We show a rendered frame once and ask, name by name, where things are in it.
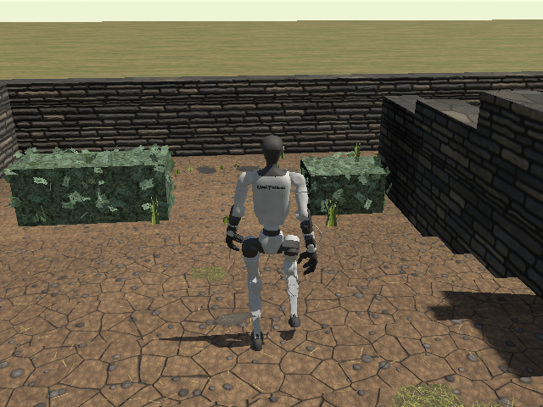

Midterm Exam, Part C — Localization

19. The robot left thigh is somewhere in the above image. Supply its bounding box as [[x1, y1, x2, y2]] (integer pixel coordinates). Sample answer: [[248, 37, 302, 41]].
[[242, 236, 262, 294]]

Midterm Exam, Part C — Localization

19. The left robot upper arm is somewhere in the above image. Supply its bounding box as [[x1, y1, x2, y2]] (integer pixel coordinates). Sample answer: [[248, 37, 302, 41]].
[[232, 171, 255, 218]]

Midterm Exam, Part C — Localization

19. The robot right forearm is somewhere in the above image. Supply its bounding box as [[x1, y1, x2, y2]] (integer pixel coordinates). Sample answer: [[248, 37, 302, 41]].
[[300, 209, 316, 253]]

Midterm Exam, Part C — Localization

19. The right robot shin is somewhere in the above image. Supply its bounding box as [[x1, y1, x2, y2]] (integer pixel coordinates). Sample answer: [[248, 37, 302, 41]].
[[286, 260, 299, 318]]

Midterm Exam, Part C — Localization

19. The left robot hand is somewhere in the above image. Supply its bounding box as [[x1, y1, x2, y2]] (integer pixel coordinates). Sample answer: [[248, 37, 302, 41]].
[[226, 233, 244, 251]]

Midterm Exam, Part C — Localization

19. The right robot hand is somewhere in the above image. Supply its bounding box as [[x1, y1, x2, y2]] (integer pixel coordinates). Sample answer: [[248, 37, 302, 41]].
[[297, 250, 318, 275]]

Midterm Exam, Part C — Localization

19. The right robot upper arm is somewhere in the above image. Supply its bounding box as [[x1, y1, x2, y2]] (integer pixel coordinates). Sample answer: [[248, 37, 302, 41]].
[[289, 172, 309, 221]]

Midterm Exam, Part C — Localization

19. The robot left forearm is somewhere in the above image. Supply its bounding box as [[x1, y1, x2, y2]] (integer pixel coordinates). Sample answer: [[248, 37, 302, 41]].
[[227, 205, 241, 237]]

